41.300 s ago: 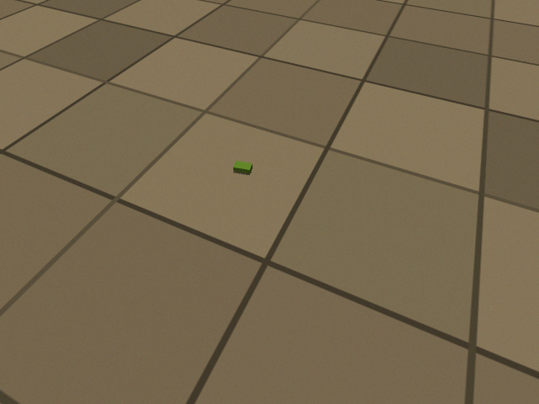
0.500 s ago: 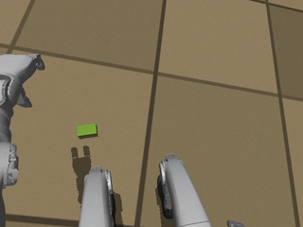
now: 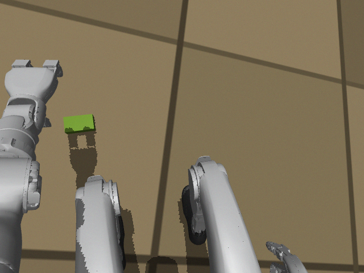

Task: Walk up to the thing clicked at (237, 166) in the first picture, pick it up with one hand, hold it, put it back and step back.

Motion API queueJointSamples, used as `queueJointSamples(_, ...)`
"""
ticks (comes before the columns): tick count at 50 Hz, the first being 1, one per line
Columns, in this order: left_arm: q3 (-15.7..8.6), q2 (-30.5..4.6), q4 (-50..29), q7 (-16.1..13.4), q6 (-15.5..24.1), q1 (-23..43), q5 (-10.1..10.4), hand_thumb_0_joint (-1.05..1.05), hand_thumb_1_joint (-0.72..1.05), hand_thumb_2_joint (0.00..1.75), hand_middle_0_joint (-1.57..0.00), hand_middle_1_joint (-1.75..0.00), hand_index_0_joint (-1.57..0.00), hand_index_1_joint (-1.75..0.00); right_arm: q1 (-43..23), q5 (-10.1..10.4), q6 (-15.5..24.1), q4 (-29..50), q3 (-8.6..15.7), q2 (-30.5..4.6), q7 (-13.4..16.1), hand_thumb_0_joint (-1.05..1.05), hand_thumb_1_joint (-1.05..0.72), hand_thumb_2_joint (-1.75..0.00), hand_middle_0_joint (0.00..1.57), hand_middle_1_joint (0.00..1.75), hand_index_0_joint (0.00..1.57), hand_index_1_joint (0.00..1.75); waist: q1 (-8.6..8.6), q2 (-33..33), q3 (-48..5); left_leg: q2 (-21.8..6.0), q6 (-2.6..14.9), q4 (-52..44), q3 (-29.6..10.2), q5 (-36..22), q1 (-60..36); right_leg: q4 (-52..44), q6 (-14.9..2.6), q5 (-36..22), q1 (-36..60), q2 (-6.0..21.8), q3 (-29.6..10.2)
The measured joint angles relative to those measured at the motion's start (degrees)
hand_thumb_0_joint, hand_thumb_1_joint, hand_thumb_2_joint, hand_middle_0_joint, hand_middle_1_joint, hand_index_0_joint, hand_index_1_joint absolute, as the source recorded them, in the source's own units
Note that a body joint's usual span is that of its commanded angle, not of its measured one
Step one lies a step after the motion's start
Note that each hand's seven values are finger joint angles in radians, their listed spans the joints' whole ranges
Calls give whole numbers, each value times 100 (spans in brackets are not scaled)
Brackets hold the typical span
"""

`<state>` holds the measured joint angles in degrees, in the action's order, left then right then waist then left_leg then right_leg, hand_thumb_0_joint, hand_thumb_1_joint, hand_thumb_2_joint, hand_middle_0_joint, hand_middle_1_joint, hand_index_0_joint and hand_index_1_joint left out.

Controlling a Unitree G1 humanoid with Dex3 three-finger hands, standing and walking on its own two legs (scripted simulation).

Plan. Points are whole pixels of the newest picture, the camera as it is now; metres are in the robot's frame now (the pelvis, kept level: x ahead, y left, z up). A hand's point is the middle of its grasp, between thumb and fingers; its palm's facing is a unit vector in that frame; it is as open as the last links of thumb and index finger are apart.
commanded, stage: withdraw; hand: left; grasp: from above
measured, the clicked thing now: (79, 124) +0.51 +0.21 -0.43
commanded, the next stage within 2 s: approach in 0.32 s
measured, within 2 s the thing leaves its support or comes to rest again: neither
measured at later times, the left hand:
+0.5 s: hand (23, 91) +0.51 +0.26 -0.13, palm faces -0.39 +0.01 -0.92, open 13.4 cm
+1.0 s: hand (59, 131) +0.44 +0.22 -0.22, palm faces -0.42 +0.02 -0.91, open 13.7 cm
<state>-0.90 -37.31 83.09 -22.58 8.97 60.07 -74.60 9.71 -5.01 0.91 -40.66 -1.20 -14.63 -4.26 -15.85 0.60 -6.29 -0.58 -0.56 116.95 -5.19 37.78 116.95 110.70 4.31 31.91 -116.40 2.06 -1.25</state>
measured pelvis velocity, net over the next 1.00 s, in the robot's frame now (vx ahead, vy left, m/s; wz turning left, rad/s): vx -0.01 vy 0.01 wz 0.01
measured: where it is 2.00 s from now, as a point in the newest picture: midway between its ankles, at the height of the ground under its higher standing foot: (156, 238)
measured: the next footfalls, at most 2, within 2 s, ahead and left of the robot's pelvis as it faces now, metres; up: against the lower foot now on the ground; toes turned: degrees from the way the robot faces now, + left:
none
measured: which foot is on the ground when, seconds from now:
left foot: down 0.00-1.00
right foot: down 0.00-1.00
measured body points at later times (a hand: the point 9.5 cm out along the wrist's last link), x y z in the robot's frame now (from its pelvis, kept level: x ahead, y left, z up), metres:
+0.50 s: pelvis +0.01 +0.00 -0.03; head +0.23 +0.03 +0.36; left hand +0.53 +0.26 -0.08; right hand +0.04 -0.27 -0.15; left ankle +0.08 +0.12 -0.41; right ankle +0.12 -0.16 -0.41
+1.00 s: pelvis -0.01 +0.01 -0.06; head +0.21 +0.06 +0.32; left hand +0.46 +0.22 -0.17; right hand +0.06 -0.28 -0.17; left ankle +0.08 +0.12 -0.41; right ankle +0.12 -0.16 -0.41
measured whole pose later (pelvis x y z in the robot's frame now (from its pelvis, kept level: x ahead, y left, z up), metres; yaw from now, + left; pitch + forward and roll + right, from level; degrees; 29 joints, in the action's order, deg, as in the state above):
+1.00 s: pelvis -0.01 +0.01 -0.06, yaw +1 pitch +34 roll -6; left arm 0.7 -32.0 77.4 -24.6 16.0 52.0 -77.6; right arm 8.5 -6.7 -0.6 -41.1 1.1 -15.7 -6.5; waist -12.8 0.8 -5.4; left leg 1.4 0.4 128.5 -4.8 37.8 125.2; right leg 122.2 3.5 33.0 -123.6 2.5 -2.9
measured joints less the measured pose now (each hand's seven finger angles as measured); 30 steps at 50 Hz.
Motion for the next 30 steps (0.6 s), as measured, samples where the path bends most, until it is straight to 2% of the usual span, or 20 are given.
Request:
queueJointSamples(5,-196,-5,-105,-72,-203,-19,82,0,-36,86,-26,-88,-27,-88,33,-84,60,-38,11,54,-94,0,-92,-91,20,30,20,30,-43,73,161,62,-26,550,-33,5,516,555,-9,22,-510,-3,-39)
queueJointSamples(12,-236,88,-164,42,-426,-69,400,0,-38,88,-24,-91,-25,-90,120,-122,78,-205,-21,128,-133,0,-92,-90,20,30,20,30,59,208,126,72,-37,900,-20,93,736,938,30,99,-777,-32,-104)
queueJointSamples(17,-257,-21,-334,347,-397,-40,442,0,-40,89,-23,-93,-24,-92,181,-87,42,-205,-30,106,-129,0,-93,-90,20,30,21,30,94,284,-22,64,-40,985,-58,213,699,1004,65,198,-739,-39,-78)
queueJointSamples(22,-151,-53,-745,691,-470,-166,486,0,-41,89,-22,-93,-23,-92,310,36,-103,-60,39,7,-141,0,-93,-91,20,30,21,30,191,326,-195,82,-37,879,-64,297,536,897,40,306,-549,6,-50)
queueJointSamples(27,77,39,-1355,1164,-606,-539,724,0,-41,89,-21,-93,-22,-92,408,170,-297,127,142,-113,-157,0,-93,-91,20,30,21,30,362,314,-306,87,-16,575,-35,315,203,605,14,352,-199,53,-30)
queueJointSamples(30,263,96,-1563,1461,-555,-678,878,0,-41,88,-20,-93,-21,-92,394,224,-369,179,175,-169,-137,0,-93,-91,20,30,20,30,456,254,-322,73,0,372,-23,287,-6,402,5,327,14,60,-14)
